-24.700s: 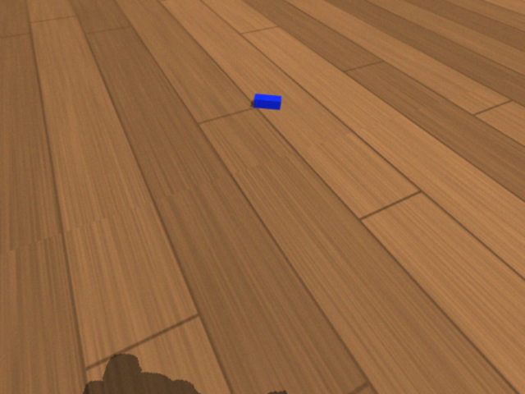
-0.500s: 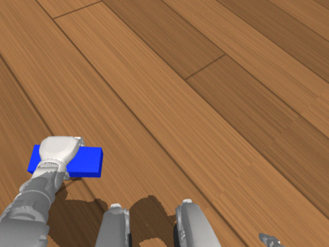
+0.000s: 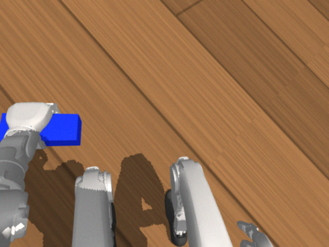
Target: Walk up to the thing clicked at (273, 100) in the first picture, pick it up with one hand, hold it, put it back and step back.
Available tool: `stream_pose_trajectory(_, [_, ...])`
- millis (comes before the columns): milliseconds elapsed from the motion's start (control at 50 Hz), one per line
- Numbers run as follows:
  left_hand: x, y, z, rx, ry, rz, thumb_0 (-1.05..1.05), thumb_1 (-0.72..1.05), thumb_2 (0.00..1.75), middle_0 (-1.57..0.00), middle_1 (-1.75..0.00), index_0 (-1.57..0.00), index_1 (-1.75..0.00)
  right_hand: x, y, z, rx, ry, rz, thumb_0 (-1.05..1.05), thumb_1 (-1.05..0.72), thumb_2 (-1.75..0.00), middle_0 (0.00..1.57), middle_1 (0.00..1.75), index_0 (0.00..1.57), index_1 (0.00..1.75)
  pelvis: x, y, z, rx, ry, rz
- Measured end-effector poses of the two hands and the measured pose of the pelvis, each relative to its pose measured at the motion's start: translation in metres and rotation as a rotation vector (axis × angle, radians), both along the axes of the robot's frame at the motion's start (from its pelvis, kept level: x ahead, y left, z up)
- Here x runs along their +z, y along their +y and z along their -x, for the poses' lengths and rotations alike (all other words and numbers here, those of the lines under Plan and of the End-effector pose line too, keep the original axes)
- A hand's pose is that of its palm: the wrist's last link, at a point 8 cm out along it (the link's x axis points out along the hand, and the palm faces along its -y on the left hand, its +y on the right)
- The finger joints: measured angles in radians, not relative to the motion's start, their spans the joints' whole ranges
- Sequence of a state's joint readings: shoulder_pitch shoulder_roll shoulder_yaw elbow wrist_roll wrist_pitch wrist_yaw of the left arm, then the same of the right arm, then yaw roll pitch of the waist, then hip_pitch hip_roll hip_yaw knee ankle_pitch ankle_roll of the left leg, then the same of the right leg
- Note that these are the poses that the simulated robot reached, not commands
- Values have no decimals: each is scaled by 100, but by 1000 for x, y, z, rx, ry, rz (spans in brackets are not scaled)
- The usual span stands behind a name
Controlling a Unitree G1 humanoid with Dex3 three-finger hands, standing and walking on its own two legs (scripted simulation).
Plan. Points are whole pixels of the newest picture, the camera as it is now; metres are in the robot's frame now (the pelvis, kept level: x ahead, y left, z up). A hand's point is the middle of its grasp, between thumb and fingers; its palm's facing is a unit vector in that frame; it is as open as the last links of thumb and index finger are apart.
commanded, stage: crouch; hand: left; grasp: from above
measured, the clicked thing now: (43, 130) +0.43 +0.26 -0.20
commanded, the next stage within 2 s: lower in 0.78 s
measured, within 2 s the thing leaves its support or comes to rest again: rests again in 1.76 s
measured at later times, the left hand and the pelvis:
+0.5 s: hand (44, 130) +0.44 +0.28 -0.25, palm faces -0.50 -0.02 -0.87, open 10.0 cm; pelvis +0.00 +0.00 -0.07, yaw -3 degrees
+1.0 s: hand (48, 128) +0.46 +0.28 -0.29, palm faces -0.49 -0.03 -0.87, open 10.0 cm; pelvis +0.00 +0.00 -0.11, yaw -4 degrees
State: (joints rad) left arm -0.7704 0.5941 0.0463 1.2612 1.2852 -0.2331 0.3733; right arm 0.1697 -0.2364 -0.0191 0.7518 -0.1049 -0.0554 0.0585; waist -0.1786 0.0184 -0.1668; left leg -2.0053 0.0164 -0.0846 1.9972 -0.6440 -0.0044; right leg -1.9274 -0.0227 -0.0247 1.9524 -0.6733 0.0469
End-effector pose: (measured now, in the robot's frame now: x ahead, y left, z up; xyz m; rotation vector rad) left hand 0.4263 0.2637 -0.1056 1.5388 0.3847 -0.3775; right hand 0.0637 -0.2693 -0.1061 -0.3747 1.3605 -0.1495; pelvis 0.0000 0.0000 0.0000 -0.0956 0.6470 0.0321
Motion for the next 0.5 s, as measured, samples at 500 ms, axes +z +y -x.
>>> stream_pose_trajectory(500, [-88,16,-24,24,33,9,2,3,43,-69,-48,-73,-45,-60,-5,27,-4,108,-3,0,-90,-90,20,30,20,30,-72,1,3,-27,-8,28])
